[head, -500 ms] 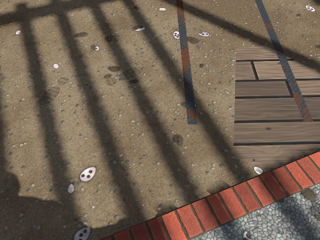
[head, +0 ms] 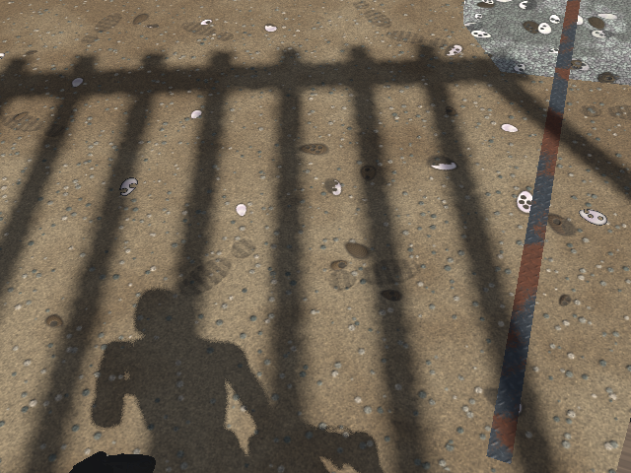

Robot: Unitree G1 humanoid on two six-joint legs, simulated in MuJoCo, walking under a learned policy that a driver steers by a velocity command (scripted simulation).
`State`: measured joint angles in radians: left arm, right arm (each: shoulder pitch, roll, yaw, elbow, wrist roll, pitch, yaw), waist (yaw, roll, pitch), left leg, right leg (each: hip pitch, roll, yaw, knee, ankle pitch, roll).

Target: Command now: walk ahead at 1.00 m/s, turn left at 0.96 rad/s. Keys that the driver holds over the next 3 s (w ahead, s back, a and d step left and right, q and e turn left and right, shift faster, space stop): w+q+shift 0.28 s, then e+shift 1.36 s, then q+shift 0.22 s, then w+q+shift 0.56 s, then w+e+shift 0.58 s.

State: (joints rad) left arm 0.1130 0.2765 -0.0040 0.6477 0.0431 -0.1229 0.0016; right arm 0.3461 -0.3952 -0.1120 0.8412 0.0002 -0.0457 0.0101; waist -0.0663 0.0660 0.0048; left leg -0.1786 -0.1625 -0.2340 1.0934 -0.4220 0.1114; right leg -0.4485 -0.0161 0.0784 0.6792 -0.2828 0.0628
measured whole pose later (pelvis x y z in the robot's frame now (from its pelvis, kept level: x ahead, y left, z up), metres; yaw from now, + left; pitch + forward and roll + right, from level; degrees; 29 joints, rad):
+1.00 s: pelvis +0.62 +0.03 -0.09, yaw -3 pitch +2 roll +2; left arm 0.20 0.32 0.09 0.60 -0.02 0.05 0.05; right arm -0.04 -0.29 -0.05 0.73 0.00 0.00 -0.03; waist 0.04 -0.01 0.07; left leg -0.54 -0.07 -0.22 0.80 -0.30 -0.07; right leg -0.37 0.19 0.27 0.45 -0.08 -0.08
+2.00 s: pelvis +0.70 +0.00 -0.09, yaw -37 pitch +2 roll +0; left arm 0.17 0.23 0.04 0.68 0.01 -0.03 0.03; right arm 0.26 -0.29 -0.07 0.76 0.04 0.04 0.01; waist -0.02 0.01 -0.02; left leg -0.51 0.07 0.00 0.97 -0.31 -0.04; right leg -0.15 -0.01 -0.16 0.39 -0.27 -0.05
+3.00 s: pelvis +1.46 -0.14 -0.10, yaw -28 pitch -1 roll -2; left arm 0.51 0.31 0.06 0.94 0.01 -0.04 -0.01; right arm 0.06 -0.22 0.06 0.62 -0.08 -0.09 0.01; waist 0.07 0.00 0.02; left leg -0.63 0.08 -0.13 1.24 -0.28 -0.02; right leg -0.17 0.25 0.04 0.44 -0.24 -0.20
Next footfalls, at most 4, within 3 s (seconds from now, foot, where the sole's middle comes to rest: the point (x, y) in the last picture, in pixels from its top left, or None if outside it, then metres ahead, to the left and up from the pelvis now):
0.32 left None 0.38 0.06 -0.87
0.68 right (325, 391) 0.74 -0.02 -0.87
1.16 left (252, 373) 0.80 0.16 -0.87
1.64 right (354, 425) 0.64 -0.08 -0.87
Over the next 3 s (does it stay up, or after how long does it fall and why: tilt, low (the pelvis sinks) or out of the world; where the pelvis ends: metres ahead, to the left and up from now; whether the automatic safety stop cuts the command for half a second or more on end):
stays up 1.46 -0.14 -0.10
